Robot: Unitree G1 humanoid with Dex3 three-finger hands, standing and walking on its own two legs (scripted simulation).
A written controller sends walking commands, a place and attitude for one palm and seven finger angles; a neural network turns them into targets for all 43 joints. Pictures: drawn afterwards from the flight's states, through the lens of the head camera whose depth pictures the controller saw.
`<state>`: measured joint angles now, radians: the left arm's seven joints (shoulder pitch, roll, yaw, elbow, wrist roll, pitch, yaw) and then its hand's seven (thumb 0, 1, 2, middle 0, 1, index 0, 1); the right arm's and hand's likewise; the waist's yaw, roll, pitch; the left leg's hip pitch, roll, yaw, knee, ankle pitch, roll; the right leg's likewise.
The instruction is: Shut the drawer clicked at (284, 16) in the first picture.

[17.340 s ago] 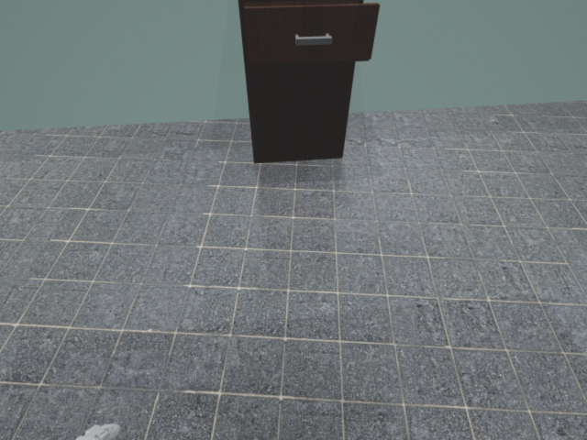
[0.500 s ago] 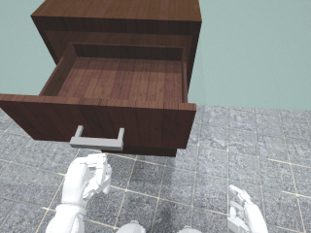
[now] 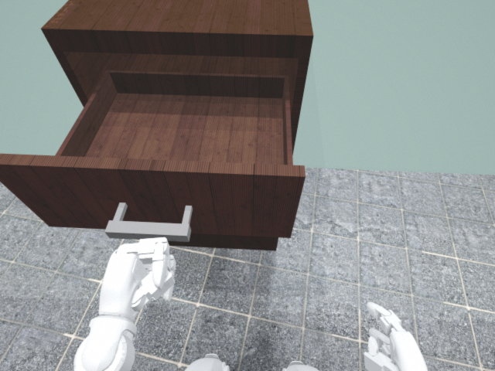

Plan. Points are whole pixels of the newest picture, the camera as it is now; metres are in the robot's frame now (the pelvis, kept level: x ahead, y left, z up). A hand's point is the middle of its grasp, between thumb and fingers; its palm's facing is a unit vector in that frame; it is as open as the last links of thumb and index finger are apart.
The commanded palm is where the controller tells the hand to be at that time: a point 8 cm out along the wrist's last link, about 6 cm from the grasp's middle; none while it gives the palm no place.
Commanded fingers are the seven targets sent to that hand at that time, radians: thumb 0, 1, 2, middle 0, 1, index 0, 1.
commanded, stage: push the drawer shut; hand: left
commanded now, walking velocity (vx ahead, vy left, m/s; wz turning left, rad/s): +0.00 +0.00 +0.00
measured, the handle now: (152, 220) +0.33 +0.16 +0.06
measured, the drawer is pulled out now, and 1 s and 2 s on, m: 0.29 0.18 0.06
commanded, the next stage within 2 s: none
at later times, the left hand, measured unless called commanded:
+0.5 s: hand (178, 245) +0.30 +0.12 +0.06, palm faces -0.05 -1.00 -0.05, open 3.3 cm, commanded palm +0.29 +0.17 +0.07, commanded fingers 0.00 0.90 0.90 -1.40 -1.60 -1.40 -1.60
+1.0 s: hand (184, 206) +0.36 +0.12 +0.06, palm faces -0.03 -1.00 -0.05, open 3.2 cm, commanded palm +0.35 +0.17 +0.07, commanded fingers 0.00 0.90 0.90 -1.40 -1.60 -1.40 -1.60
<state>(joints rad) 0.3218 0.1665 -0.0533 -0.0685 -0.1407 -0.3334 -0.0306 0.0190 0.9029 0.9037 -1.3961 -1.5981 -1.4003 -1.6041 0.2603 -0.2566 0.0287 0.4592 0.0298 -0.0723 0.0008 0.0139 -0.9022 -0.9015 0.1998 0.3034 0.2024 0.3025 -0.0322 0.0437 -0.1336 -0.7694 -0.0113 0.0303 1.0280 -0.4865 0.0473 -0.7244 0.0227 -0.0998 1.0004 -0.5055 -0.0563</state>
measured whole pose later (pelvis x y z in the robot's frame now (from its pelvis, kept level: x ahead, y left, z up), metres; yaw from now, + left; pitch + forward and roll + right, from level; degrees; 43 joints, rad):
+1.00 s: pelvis -0.01 +0.00 +0.01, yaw +0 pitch +14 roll -1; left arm -0.31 0.19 0.05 0.55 -0.14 -0.38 -0.02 0.01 0.85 0.93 -1.40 -1.60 -1.40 -1.60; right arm 0.27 -0.26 0.02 0.61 0.03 -0.04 0.00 0.01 -0.90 -0.90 0.20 0.30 0.20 0.30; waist -0.06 0.03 -0.11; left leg -0.78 -0.01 0.04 0.97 -0.43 0.05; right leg -0.74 0.02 -0.09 0.95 -0.46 -0.06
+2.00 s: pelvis -0.02 +0.01 -0.01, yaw -2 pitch +20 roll -2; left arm -0.86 0.34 0.29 1.16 -0.06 -0.49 -0.04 0.03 0.80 0.90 -1.40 -1.60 -1.40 -1.60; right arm 0.40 -0.27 0.02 0.65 -0.01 0.01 0.03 0.01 -0.90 -0.90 0.20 0.30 0.20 0.30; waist -0.18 0.03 -0.12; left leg -0.95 0.01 0.05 1.03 -0.44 0.06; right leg -0.91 0.04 -0.08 0.99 -0.44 -0.04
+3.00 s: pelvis -0.03 +0.02 -0.03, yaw -2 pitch +27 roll -6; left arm -1.23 0.54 0.28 1.40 0.02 -0.40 0.01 0.02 0.62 0.97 -1.40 -1.60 -1.40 -1.60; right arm 0.46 -0.28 0.08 0.66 -0.05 -0.02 0.03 0.00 -0.90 -0.90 0.20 0.30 0.20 0.30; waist -0.30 0.05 -0.11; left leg -1.17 0.01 0.00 1.13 -0.43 0.07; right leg -1.09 0.04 -0.13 1.04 -0.42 -0.04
